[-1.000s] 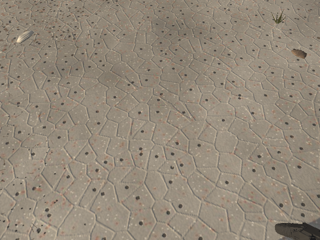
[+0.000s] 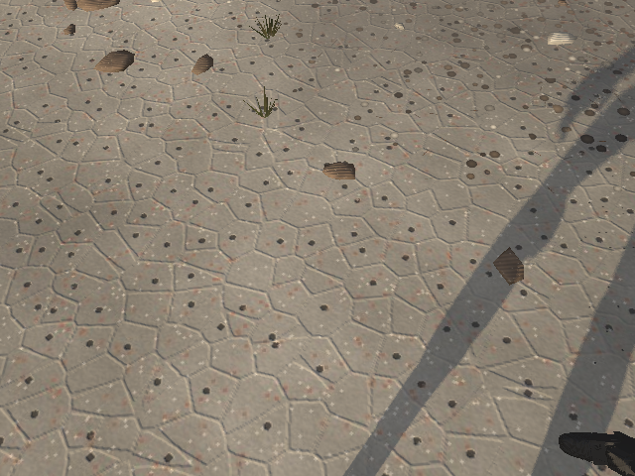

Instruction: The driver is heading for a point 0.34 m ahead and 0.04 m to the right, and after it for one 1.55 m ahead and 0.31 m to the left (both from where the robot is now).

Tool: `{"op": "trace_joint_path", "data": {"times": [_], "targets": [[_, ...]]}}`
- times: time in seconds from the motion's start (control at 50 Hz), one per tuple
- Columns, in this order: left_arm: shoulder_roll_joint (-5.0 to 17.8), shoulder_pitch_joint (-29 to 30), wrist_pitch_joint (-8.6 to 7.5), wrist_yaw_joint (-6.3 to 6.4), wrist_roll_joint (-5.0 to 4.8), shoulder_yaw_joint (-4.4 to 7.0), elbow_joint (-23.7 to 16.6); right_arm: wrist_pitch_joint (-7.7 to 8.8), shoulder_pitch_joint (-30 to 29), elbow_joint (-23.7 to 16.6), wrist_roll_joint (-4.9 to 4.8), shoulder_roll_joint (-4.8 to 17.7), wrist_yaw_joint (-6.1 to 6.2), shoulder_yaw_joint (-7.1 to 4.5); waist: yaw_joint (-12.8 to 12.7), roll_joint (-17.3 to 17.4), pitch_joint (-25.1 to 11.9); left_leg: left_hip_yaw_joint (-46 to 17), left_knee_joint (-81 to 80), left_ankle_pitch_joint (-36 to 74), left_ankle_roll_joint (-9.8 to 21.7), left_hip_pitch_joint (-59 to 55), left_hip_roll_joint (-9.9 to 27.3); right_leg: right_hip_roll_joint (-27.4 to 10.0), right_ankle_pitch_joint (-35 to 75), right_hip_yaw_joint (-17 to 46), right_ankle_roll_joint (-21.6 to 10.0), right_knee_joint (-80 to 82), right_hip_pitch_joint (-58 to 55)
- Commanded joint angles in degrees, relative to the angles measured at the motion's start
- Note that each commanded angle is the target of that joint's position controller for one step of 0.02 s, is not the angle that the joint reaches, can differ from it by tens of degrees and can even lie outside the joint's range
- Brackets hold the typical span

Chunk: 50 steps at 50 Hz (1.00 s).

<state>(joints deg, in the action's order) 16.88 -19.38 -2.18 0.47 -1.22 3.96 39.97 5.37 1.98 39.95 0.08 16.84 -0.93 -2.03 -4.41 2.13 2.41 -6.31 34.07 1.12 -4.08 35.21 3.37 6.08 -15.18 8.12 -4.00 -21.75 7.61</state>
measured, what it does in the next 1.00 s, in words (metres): walks ahead: left foot, then right foot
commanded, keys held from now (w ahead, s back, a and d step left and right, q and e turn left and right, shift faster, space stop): w+e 0.22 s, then w+q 0.78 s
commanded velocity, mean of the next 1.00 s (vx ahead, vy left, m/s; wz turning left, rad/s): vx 0.50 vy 0.00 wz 0.06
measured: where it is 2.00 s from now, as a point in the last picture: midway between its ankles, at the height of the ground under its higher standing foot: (294, 246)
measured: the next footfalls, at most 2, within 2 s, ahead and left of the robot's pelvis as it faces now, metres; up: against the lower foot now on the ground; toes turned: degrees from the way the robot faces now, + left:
left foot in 0.10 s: +0.24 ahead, +0.15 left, +0.00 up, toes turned -8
right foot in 0.58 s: +0.44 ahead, -0.14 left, +0.00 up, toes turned -4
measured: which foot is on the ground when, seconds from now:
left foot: up 0.00-0.08, down 0.10-0.58, up 0.60-1.00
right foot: down 0.00-0.12, up 0.14-0.56, down 0.58-1.00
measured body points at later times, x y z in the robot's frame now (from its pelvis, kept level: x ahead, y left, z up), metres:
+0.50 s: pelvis +0.26 +0.02 +0.00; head +0.29 +0.02 +0.45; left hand +0.53 +0.20 -0.07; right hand +0.19 -0.26 -0.13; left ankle +0.20 +0.15 -0.74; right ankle +0.38 -0.15 -0.71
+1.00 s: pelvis +0.50 -0.01 -0.01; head +0.53 +0.00 +0.44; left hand +0.49 +0.28 -0.13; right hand +0.75 -0.22 -0.09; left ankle +0.65 +0.14 -0.71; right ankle +0.40 -0.14 -0.74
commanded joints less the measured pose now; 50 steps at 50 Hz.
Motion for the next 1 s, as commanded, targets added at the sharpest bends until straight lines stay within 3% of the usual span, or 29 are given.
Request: {"op": "trace_joint_path", "data": {"times": [0.02, 0.06, 0.08, 0.1, 0.12, 0.14, 0.16, 0.18, 0.2, 0.22, 0.26, 0.34, 0.4, 0.46, 0.5, 0.54, 0.56, 0.58, 0.6, 0.62, 0.64, 0.68, 0.72, 0.78, 0.88, 0.96, 1.0], "targets": [[9.28, -0.8, -0.4, 0.55, -0.41, 2.72, -2.62, 1.35, -3.77, -4.57, -0.62, 6.24, -0.46, -1.84, 1.07, -7.77, -2.35, 0.93, -4.44, 0.9, 0.98, -9.46, -2.7, -13.3, 5.93, 12.64, -7.5, 2.89, 4.02], [9.06, 0.05, -0.1, 0.65, -0.17, 2.8, -2.69, 1.85, -0.95, -4.06, -0.77, 7.51, -0.53, -2.64, 3.02, -9.52, -2.61, 1.16, -5.54, -4.15, 2.82, -12.92, -2.76, -14.06, 6.1, 15.53, -6.44, -0.79, 2.51], [7.84, 0.57, 0.07, 0.61, -0.06, 2.44, -2.87, 2.07, 3.14, -2.91, -0.65, 8.06, -0.34, -3.24, 5.25, -9.66, -3.79, 2.12, -7.46, -4.92, 4.14, -18.33, -2.89, -12.57, 6.76, 15.26, -5.22, -4.12, 3.16], [4.99, 0.28, -0.03, 0.42, 0.26, 1.42, -3.24, 2.38, 9.1, -2.05, 0.11, 9.83, 0.05, -4.08, 8.09, -7.75, -8.46, -0.51, -7.75, -6.5, 6.59, -28.56, 0.88, -9.43, 6.34, 12.51, -3.22, -13.52, 5.88], [0.77, -3.95, -0.22, 0.31, 1.34, 0.05, -3.77, 2.25, 16.3, -1.54, 0.7, 13.28, 0.37, -4.87, 8.62, 2.97, -16.78, -12.92, -7.01, -9.98, 10.9, -44.6, 12.27, -3.78, -9.88, 6.12, -0.3, -31.06, 15.82], [1.49, -8.27, -0.69, 0.37, -1.12, -0.23, -5.87, 1.3, 20.21, 0.79, 0.56, 15.93, -0.2, -5.63, 6.69, 20.56, -19.83, -40.75, -16.3, -31.24, 18.28, -53.95, 21.5, -1.0, -20.74, 1.21, 1.93, -46.92, 34.07], [7.48, -5.64, -0.51, 0.69, -1.65, 1.06, -4.24, 1.19, 17.21, -0.65, -0.21, 10.37, -0.33, -4.38, 8.06, 10.43, -13.19, -39.38, -19.31, -41.63, 16.57, -48.9, 19.74, -4.94, -15.91, 3.19, 2.77, -52.99, 38.54], [9.38, -0.02, -0.09, 0.67, -1.05, 1.67, -5.06, 0.8, 14.36, -1.06, -0.23, 7.86, -0.04, -3.57, 8.64, 5.91, -7.25, -29.43, -19.2, -35.94, 14.32, -42.49, 17.63, -6.66, -11.0, 1.03, 3.01, -53.75, 39.07], [8.71, 2.06, 0.27, 0.66, -0.28, 1.69, -5.17, 0.62, 11.9, -1.29, 0.34, 6.45, 0.01, -2.98, 7.65, 2.26, -4.27, -21.68, -19.59, -26.64, 13.5, -36.25, 15.07, -8.63, -7.15, 0.27, 3.31, -52.09, 36.56], [7.81, 3.01, 0.38, 0.45, 0.1, 1.81, -5.62, 0.54, 10.31, -0.73, 0.6, 5.17, 0.19, -2.63, 6.54, 2.8, -2.46, -16.46, -20.42, -20.61, 13.38, -32.42, 13.0, -10.24, -4.62, 0.41, 3.39, -49.23, 34.96], [4.55, 2.4, 0.39, 0.01, -0.11, 1.13, -5.34, 1.03, 11.26, 0.9, 0.76, 4.13, 0.05, -2.25, 5.54, 4.62, -1.96, -10.52, -22.75, -14.78, 13.8, -28.04, 9.67, -10.86, -2.77, -0.59, 3.22, -45.36, 30.39], [2.01, 7.53, -0.6, -0.35, 1.21, -0.23, -7.02, 1.02, 12.9, 3.07, -0.65, 6.81, -0.04, -2.81, 5.39, 2.28, -0.78, -6.88, -25.41, -4.88, 17.53, -28.39, 9.69, -11.85, 1.84, -3.93, 4.26, -31.99, 31.82], [0.85, 13.42, -2.01, -1.15, 1.05, -1.07, -7.82, 0.12, 14.4, 3.98, -1.32, 8.75, 0.24, -3.22, 7.31, 1.97, -0.32, -2.99, -25.1, -1.26, 16.5, -27.11, 7.64, -10.45, 9.48, -5.79, 5.24, -18.87, 26.78], [1.86, 17.98, -2.78, -1.85, 0.33, -0.93, -8.62, -0.67, 18.31, 5.53, -1.81, 10.06, 0.43, -3.5, 8.87, 2.52, -0.37, -3.45, -23.44, -1.08, 15.79, -27.51, 8.26, -8.17, 13.07, -6.68, 5.89, -11.97, 21.93], [3.22, 18.97, -3.29, -2.18, 0.01, -0.44, -9.15, -1.24, 19.4, 6.17, -2.13, 10.28, 0.67, -3.58, 8.18, 3.41, -0.45, -5.69, -21.49, -2.54, 14.71, -28.96, 9.49, -7.73, 12.32, -5.77, 4.96, -8.41, 19.24], [4.9, 15.1, -3.68, -2.07, 0.01, 0.47, -8.04, -1.79, 18.72, 6.4, -2.2, 10.53, 0.98, -3.65, 4.79, 3.75, -2.01, -6.02, -17.32, -1.14, 12.88, -28.28, 9.35, -7.19, 11.96, -6.21, 3.18, -4.32, 11.1], [6.79, 9.62, -3.67, -1.56, 0.42, 1.57, -6.28, -1.79, 18.92, 6.34, -1.88, 9.23, 1.01, -3.2, 2.13, 3.01, -5.29, -4.33, -11.03, 3.01, 11.38, -26.16, 6.72, -6.91, 11.19, -6.74, 1.77, -3.14, 1.75], [9.87, 1.12, -3.62, -0.86, 1.49, 2.7, -5.05, -1.55, 18.01, 5.21, -1.02, 6.0, 0.86, -1.99, -2.1, 0.0, -12.07, -1.71, 2.63, -2.72, 9.1, -19.09, 3.28, -14.02, 10.42, -0.59, -1.31, -4.48, -11.86], [14.67, -4.09, -2.77, -0.38, 2.62, 3.76, -4.48, -0.86, 22.22, 3.34, -0.55, 0.3, 1.11, -0.34, -1.55, -14.07, -19.46, 4.72, 22.43, -25.31, 5.08, -0.4, -4.18, -28.12, 4.13, 19.33, -7.47, -2.18, -29.04], [11.95, -5.38, -2.56, -0.68, 2.3, 3.11, -3.74, -0.38, 23.05, 3.19, -2.09, 3.84, 1.2, -1.04, -1.92, -17.25, -20.69, 0.33, 33.28, -34.84, 4.73, 7.06, -3.72, -30.97, -6.78, 31.97, -11.04, 3.19, -27.13], [8.25, -2.36, -2.67, -0.88, 1.44, 1.93, -3.49, -0.53, 20.22, 2.89, -2.89, 7.68, 1.17, -2.29, -1.41, -12.79, -12.92, -0.95, 37.09, -30.58, 4.92, 10.48, -0.92, -28.86, -9.3, 25.05, -9.46, 4.49, -21.55], [4.33, 3.83, -2.94, -1.23, 1.4, 0.7, -3.07, -1.18, 16.21, 2.5, -2.03, 6.95, 1.14, -2.59, 1.28, -9.4, -5.38, 0.46, 34.97, -22.54, 4.67, 8.53, 2.23, -23.76, -1.64, 12.46, -7.1, 7.73, -10.35], [2.82, 7.26, -3.64, -1.33, 1.84, 0.51, -2.32, -2.49, 16.41, 2.53, -1.86, 5.08, 0.87, -2.69, 3.9, -9.58, -2.4, 0.24, 32.29, -18.22, 4.16, 3.94, 3.94, -21.43, 6.8, 4.66, -6.27, 11.1, -3.18], [4.25, 7.75, -4.59, -0.93, 1.84, 1.33, -0.63, -3.68, 14.31, 1.01, -1.57, 2.98, 0.63, -2.37, 4.92, -7.02, -0.83, 0.27, 28.6, -13.5, 2.98, 4.54, 4.34, -21.68, 15.17, -2.15, -7.19, 13.68, -0.94], [7.28, 6.24, -4.14, -0.08, 1.58, 2.3, 1.71, -3.42, 6.52, -1.84, -1.34, 1.63, -0.96, -1.51, 2.71, -5.16, 1.09, 3.13, 12.36, -0.5, 3.4, 2.81, 3.57, -20.52, 18.06, -11.93, -5.95, 14.75, -1.97], [9.47, 3.22, -3.16, 0.12, 0.43, 3.09, 3.82, -3.56, -0.04, -5.0, -1.36, 2.25, -2.14, -1.38, 0.85, -4.41, 3.08, 5.78, 4.9, -1.31, 5.62, 2.73, 2.85, -22.38, 18.43, -15.47, -4.47, 13.55, -7.26], [10.52, 2.52, -2.37, 0.11, -0.14, 3.48, 4.62, -3.72, -1.35, -6.33, -1.23, 3.18, -2.57, -1.73, 1.19, -4.75, 2.95, 7.75, 2.99, -5.8, 7.36, 1.83, 1.48, -23.19, 25.04, -16.99, -3.47, 10.17, -10.73]]}}
Velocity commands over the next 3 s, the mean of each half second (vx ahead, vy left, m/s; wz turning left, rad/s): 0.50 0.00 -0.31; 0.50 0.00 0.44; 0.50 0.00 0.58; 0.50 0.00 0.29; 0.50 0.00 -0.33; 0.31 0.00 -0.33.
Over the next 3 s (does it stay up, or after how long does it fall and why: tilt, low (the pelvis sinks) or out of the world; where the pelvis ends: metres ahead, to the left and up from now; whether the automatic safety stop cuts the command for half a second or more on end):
stays up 1.46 0.39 0.00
